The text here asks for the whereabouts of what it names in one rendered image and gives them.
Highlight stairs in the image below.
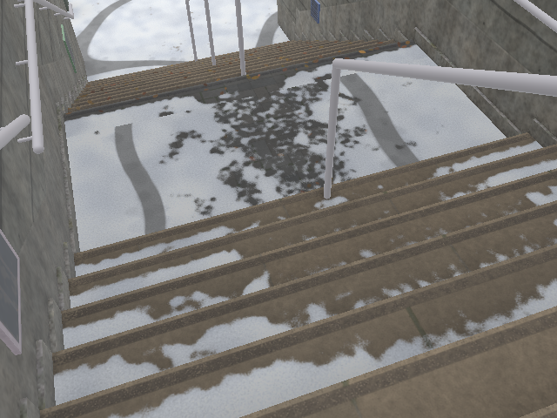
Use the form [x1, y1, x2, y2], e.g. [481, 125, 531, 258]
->
[40, 132, 557, 418]
[68, 39, 396, 112]

